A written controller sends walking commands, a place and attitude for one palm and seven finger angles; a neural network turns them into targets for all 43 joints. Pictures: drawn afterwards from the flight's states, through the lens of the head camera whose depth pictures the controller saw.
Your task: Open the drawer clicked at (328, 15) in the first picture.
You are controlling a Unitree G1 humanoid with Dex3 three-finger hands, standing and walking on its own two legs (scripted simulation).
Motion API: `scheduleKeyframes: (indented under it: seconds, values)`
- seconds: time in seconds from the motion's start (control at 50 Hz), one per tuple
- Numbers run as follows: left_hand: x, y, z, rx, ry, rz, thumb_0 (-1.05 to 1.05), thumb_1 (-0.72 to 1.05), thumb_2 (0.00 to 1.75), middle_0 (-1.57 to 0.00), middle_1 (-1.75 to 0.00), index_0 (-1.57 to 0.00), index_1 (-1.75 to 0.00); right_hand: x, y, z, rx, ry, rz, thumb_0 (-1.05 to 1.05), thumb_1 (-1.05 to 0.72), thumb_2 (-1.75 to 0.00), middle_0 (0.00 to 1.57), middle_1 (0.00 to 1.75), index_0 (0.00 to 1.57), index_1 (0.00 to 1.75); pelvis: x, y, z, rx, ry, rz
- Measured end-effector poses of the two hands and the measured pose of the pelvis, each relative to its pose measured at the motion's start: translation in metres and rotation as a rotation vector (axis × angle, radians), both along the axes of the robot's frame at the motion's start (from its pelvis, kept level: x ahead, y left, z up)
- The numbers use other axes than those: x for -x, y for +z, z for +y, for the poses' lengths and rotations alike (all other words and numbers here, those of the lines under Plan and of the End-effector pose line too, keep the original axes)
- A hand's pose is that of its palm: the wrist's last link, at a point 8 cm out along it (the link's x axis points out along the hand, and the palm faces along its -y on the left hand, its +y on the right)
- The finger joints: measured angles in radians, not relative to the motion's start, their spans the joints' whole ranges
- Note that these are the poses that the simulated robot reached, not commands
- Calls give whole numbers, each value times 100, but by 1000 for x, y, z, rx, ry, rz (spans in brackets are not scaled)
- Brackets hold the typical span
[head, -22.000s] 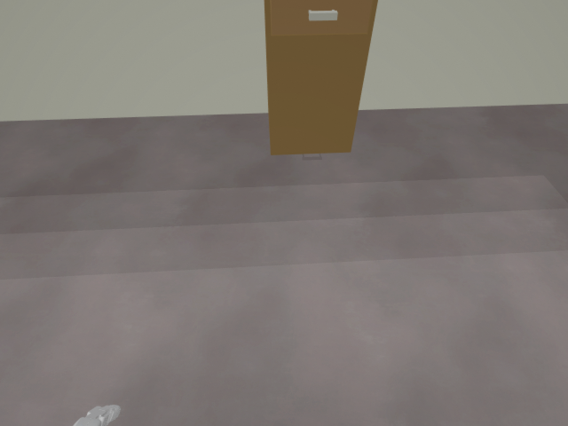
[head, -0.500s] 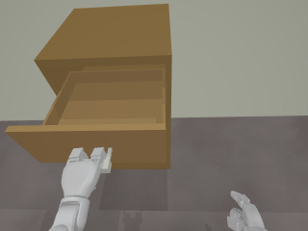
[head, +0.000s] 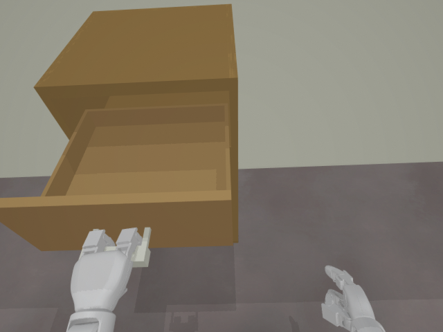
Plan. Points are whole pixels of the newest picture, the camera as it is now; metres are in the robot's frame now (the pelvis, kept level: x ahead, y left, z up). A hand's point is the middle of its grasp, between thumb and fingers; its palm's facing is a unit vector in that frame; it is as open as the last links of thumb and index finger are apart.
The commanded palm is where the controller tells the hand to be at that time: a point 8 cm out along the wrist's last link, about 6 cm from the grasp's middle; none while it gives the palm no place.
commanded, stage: open the thumb to release the handle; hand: left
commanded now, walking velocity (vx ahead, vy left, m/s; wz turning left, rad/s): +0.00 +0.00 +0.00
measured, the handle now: (118, 244) +0.26 +0.22 +0.01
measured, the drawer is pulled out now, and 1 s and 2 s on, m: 0.30 0.30 0.30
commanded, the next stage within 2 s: lift the hand off the handle in 0.58 s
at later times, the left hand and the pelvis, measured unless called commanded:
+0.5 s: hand (115, 278) +0.21 +0.21 +0.00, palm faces +0.03 -0.10 -0.99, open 10.6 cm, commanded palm +0.17 +0.21 +0.05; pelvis -0.01 +0.00 +0.00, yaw +1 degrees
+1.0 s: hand (117, 278) +0.21 +0.21 +0.00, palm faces +0.04 -0.08 -1.00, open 13.8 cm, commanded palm +0.18 +0.21 +0.05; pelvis -0.02 +0.00 +0.00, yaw +2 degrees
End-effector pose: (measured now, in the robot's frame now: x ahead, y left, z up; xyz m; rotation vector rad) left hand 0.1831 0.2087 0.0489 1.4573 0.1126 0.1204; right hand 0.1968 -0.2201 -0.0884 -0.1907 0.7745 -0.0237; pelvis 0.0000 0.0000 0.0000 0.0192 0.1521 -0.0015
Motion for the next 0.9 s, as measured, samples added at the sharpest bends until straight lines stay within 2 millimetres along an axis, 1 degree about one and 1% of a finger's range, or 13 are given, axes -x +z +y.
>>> scheduleKeyframes:
  seconds: [0.1, 0.16, 0.26, 0.36, 0.54, 0.62, 0.74, 0.9]
  values:
    - [0, -1, 0, -6, -2, -7, 5, 64, 76, -24, -135, -37, -130, -1, -5, 1, -2, 1, 10, 1, -90, -90, 20, 30, 20, 30, -3, -2, 2, 1, 1, 10]
    - [-3, -1, 1, -31, -7, -23, 3, 63, 77, -26, -135, -38, -130, -1, -10, 2, 11, 10, 28, 1, -90, -90, 20, 30, 20, 30, -1, -4, 3, 3, 14, 11]
    - [-6, 0, 5, -28, 42, -33, 1, 57, 76, -32, -133, -39, -131, -1, -15, 7, 0, 11, 44, 1, -90, -90, 20, 30, 20, 30, 1, -3, 3, 3, 19, 11]
    - [-7, 2, 4, -13, 58, -22, 0, 39, 68, -34, -130, -38, -129, 0, -11, 11, -10, 15, 36, 1, -90, -90, 20, 30, 20, 30, 3, -1, 2, 1, 21, 0]
    - [-1, 3, 5, -9, 34, -9, 0, -12, 46, -31, -123, -35, -124, -1, 0, 10, 3, 27, 1, 1, -90, -90, 20, 30, 20, 30, 8, 1, 0, 2, 22, -19]
    - [1, 3, 5, -7, 31, -11, 0, -30, 38, -29, -121, -34, -122, 0, 1, 7, 9, 25, -4, 1, -90, -90, 20, 30, 20, 30, 11, 1, 0, 3, 24, -22]
    - [1, 2, 4, -8, 37, -20, 0, -43, 32, -28, -119, -33, -121, 6, -3, 6, 13, 24, 10, 1, -90, -90, 20, 30, 20, 30, 13, 1, 1, 4, 27, -20]
    - [0, 0, 1, -20, 33, -24, 0, -48, 30, -30, -119, -32, -120, 14, -10, 9, 6, 24, 39, 1, -90, -90, 20, 30, 20, 30, 15, 0, 2, 3, 30, -18]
